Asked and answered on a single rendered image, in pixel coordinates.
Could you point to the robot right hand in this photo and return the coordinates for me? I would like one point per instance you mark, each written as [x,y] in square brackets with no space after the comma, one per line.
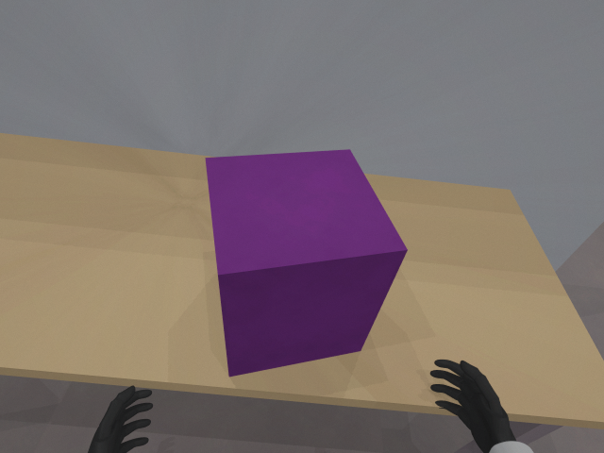
[480,408]

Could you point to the carton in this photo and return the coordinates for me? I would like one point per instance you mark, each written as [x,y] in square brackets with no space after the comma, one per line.
[305,254]

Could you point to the table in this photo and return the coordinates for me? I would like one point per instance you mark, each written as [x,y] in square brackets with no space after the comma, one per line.
[108,275]

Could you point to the robot left hand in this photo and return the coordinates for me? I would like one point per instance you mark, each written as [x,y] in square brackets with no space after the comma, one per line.
[111,431]

